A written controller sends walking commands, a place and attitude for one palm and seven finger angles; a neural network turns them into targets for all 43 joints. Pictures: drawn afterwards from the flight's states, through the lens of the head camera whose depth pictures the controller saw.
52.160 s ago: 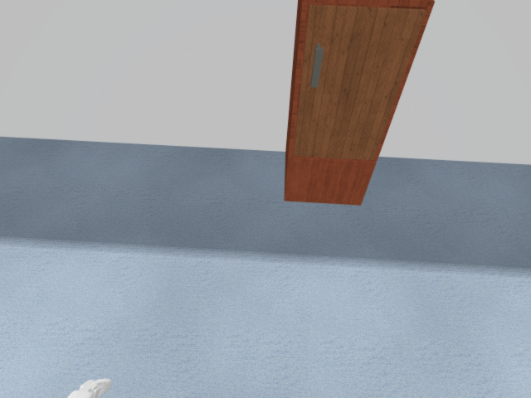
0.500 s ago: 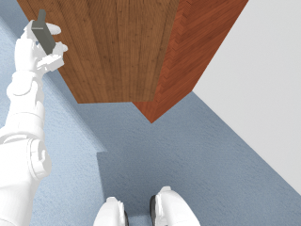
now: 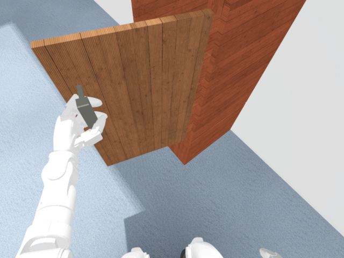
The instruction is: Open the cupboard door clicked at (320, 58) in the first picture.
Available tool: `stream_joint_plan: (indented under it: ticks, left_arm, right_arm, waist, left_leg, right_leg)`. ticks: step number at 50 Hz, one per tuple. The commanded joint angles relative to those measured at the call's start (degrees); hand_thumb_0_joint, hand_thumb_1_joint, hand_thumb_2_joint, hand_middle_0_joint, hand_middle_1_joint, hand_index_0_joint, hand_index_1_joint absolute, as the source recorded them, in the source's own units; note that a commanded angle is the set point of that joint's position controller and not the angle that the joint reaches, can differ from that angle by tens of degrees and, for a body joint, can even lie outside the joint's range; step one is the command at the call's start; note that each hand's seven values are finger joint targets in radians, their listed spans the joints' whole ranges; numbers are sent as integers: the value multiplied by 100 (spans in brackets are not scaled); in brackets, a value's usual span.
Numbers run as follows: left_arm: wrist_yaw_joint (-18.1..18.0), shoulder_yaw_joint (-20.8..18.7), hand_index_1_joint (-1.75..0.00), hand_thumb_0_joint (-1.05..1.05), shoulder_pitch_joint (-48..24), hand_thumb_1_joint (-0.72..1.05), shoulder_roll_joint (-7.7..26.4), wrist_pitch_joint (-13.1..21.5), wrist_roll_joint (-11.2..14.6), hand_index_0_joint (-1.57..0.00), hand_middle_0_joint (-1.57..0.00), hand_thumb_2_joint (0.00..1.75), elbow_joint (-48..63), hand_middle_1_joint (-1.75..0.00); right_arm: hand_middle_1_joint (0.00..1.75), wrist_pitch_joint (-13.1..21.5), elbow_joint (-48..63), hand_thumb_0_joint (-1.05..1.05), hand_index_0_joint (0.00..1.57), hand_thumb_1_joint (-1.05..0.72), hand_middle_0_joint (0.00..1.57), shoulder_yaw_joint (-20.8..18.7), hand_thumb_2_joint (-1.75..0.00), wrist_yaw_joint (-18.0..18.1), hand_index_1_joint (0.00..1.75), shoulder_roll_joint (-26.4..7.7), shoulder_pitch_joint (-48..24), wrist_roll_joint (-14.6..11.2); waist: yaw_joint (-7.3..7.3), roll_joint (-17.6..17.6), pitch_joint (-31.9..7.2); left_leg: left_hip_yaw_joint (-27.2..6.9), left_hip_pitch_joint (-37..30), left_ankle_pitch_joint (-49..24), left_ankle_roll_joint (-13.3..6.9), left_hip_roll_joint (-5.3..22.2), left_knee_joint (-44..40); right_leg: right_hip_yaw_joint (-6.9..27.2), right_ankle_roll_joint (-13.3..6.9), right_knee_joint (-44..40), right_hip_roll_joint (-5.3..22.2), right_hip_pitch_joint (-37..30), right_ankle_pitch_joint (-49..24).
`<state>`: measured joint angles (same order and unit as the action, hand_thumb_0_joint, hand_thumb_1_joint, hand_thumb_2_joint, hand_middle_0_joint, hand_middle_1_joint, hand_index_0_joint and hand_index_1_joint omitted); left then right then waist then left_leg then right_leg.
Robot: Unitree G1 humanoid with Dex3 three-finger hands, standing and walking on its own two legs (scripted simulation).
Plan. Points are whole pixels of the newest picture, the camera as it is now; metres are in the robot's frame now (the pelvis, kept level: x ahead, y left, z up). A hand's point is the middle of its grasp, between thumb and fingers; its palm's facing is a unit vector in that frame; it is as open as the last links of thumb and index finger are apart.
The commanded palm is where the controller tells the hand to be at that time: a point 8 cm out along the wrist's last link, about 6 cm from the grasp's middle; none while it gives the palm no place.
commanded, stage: pull the door open along its arc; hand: left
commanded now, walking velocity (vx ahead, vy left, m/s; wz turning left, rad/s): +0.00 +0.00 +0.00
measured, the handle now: (89, 111) +0.45 +0.19 +0.03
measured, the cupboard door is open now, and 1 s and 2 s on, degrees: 73 100 100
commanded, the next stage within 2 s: open thumb and fingers to let go in 0.60 s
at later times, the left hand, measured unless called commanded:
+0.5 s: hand (135, 164) +0.31 +0.07 +0.04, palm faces +0.41 -0.91 -0.01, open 6.4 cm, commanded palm +0.25 +0.11 +0.03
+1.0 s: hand (147, 172) +0.30 +0.05 +0.04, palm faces +0.43 -0.90 -0.03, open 8.2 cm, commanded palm +0.25 +0.08 +0.03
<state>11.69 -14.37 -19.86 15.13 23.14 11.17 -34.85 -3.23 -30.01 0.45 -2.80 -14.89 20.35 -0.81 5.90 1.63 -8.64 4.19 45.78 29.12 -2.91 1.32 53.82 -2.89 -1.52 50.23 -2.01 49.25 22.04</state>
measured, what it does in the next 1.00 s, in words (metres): shifts its weight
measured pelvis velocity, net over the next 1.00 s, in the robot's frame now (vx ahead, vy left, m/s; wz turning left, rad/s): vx -0.02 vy -0.05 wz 0.10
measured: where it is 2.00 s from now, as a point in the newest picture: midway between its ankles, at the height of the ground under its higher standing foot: outside the picture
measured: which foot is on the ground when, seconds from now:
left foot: down 0.00-1.00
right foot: down 0.00-1.00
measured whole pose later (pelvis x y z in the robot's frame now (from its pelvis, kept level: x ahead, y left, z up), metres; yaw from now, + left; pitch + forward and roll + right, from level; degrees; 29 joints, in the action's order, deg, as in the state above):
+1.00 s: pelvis -0.02 -0.05 -0.01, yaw +6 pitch +15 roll +2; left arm -31.2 9.1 -2.3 -6.1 19.7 -4.7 -17.5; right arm 1.8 -34.7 -0.6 -0.5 -11.1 10.1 4.3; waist 0.1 1.7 -7.8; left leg -0.5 42.5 27.8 1.3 -0.5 55.3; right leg -7.5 -5.6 55.8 0.2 45.9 25.1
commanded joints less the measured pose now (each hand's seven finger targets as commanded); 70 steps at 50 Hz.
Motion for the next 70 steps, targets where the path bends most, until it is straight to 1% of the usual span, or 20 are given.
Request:
stream_joint_plan:
  ticks: [1,3,7,10,12,15,17,20,27,32,34,35,42,45,48,53,55,59,65,70]
  left_arm:
    - [-1412,-563,-135,0,121,90,418,375,187,-40,-40,90,1652,-135]
    - [-1927,-483,-135,0,96,90,313,468,-75,-40,-40,90,2090,-135]
    - [-2829,99,-135,0,241,90,-388,480,-584,-40,-40,90,2284,-135]
    - [-3433,532,-135,0,235,90,-891,443,-929,-40,-40,90,2483,-135]
    - [-3830,808,-135,0,306,90,-1145,399,-1185,-40,-40,90,2595,-135]
    - [-4128,1324,-135,0,436,90,-1548,254,-1439,-40,-40,90,2655,-135]
    - [-4166,1586,-135,0,488,90,-1690,193,-1538,-40,-40,90,2681,-135]
    - [-4183,1936,-135,0,567,90,-1885,175,-1686,-40,-40,90,2908,-135]
    - [-4200,2629,-135,0,1388,90,-2518,116,-1594,-40,-40,90,3140,-135]
    - [-4360,2982,-135,0,1696,90,-2678,21,-1932,-40,-40,90,3399,-135]
    - [-4466,2804,-135,0,1248,90,-2531,-7,-1997,-40,-40,90,3270,-135]
    - [-4523,2588,-135,0,628,90,-2253,10,-2025,-40,-40,90,3143,-135]
    - [-4323,2560,-130,0,680,41,-2293,81,-1849,-36,-36,69,3045,-130]
    - [-4238,2718,-127,0,646,20,-2474,47,-1784,-35,-35,60,3004,-127]
    - [-4212,2559,-125,0,618,-1,-2349,33,-1701,-33,-33,51,2922,-125]
    - [-4253,2627,-122,0,396,-36,-2425,87,-1770,-31,-31,36,2884,-122]
    - [-4265,2557,-120,0,499,-50,-2390,83,-1742,-30,-30,30,2767,-120]
    - [-4327,2587,-110,0,478,-50,-2427,115,-1796,-28,-28,30,2885,-110]
    - [-4469,2678,-80,0,54,-50,-2505,75,-1891,-23,-23,30,2641,-80]
    - [-4573,2680,-55,0,-25,-50,-2578,44,-1906,-19,-19,30,2547,-55]
  right_arm:
    - [30,285,545,0,20,-90,20,-347,-90,-88,30,-641,96,42]
    - [30,298,562,0,20,-90,20,-376,-90,-75,30,-562,12,121]
    - [30,281,546,0,20,-90,20,-345,-90,-57,30,-416,-263,282]
    - [30,281,537,0,20,-90,20,-312,-90,-17,30,-306,-513,362]
    - [30,285,534,0,20,-90,20,-310,-90,5,30,-262,-578,416]
    - [30,302,491,0,20,-90,20,-310,-90,29,30,-210,-704,443]
    - [30,313,471,0,20,-90,20,-307,-90,69,30,-199,-731,462]
    - [30,349,447,0,20,-90,20,-287,-90,112,30,-136,-822,478]
    - [30,553,473,0,20,-90,20,-257,-90,95,30,-58,-1057,450]
    - [30,695,502,0,20,-90,20,-228,-90,82,30,-6,-1132,495]
    - [30,721,425,0,20,-90,20,-231,-90,113,30,-15,-1156,519]
    - [30,713,329,0,20,-90,20,-232,-90,152,30,-57,-1145,524]
    - [30,740,285,0,20,-90,20,-285,-90,230,30,-51,-1100,503]
    - [30,742,293,0,20,-90,20,-285,-90,231,30,-46,-1088,491]
    - [30,731,295,0,20,-90,20,-267,-90,253,30,-56,-1097,496]
    - [30,752,302,0,20,-90,20,-266,-90,242,30,-47,-1162,502]
    - [30,750,321,0,20,-90,20,-249,-90,225,30,-50,-1154,497]
    - [30,753,344,0,20,-90,20,-270,-90,210,30,-45,-1146,498]
    - [30,762,332,0,20,-90,20,-254,-90,210,30,-77,-1220,502]
    - [30,774,319,0,20,-90,20,-254,-90,208,30,-68,-1215,515]
  waist:
    - [-615,-41,-1875]
    - [-670,-71,-2111]
    - [-673,-278,-1850]
    - [-699,-141,-1877]
    - [-666,-406,-1988]
    - [-593,-401,-1966]
    - [-520,-570,-1914]
    - [-533,-420,-1906]
    - [-492,-662,-1617]
    - [-459,-666,-1444]
    - [-430,-515,-1355]
    - [-312,-548,-1262]
    - [-388,-746,-1790]
    - [-356,-675,-1767]
    - [-361,-894,-1725]
    - [-369,-674,-1620]
    - [-419,-791,-1577]
    - [-458,-624,-1722]
    - [-367,-667,-1371]
    - [-428,-521,-1579]
  left_leg:
    - [-373,-672,-3236,332,-60,-506]
    - [-364,-738,-3276,341,-81,-451]
    - [-398,-651,-2890,361,-104,-381]
    - [-393,-674,-2518,364,-149,-379]
    - [-441,-667,-2472,344,-147,-358]
    - [-409,-732,-2290,328,-163,-363]
    - [-408,-691,-2151,295,-177,-363]
    - [-402,-778,-2059,290,-187,-413]
    - [-431,-659,-1674,286,-226,-431]
    - [-465,-575,-1477,278,-246,-376]
    - [-468,-497,-1341,275,-251,-301]
    - [-483,-373,-1230,266,-252,-214]
    - [-512,-258,-1309,286,-294,-129]
    - [-494,-368,-1357,274,-289,-148]
    - [-525,-272,-1320,277,-291,-156]
    - [-514,-375,-1247,254,-283,-170]
    - [-522,-331,-1206,260,-289,-197]
    - [-502,-468,-1356,253,-283,-217]
    - [-524,-441,-1087,235,-267,-256]
    - [-512,-526,-1167,239,-266,-276]
  right_leg:
    - [3,-12,-27,40,-2131,-2739]
    - [66,-39,88,67,-2296,-2858]
    - [54,-73,132,111,-2125,-2600]
    - [84,-66,119,166,-2077,-2307]
    - [90,-73,95,161,-2158,-2290]
    - [125,-45,12,190,-2174,-2248]
    - [190,-38,-94,203,-2279,-2270]
    - [226,-42,-139,245,-2352,-2225]
    - [404,23,-435,365,-2543,-2162]
    - [509,32,-506,444,-2408,-1897]
    - [587,36,-522,479,-2232,-1593]
    - [701,73,-555,528,-2107,-1435]
    - [943,155,-536,646,-2620,-1991]
    - [794,140,-489,611,-2501,-1966]
    - [825,174,-515,634,-2567,-2016]
    - [723,113,-493,573,-2269,-1563]
    - [683,103,-496,559,-2278,-1448]
    - [560,43,-388,491,-2249,-1518]
    - [419,-2,-414,412,-1812,-797]
    - [313,-45,-320,358,-1802,-810]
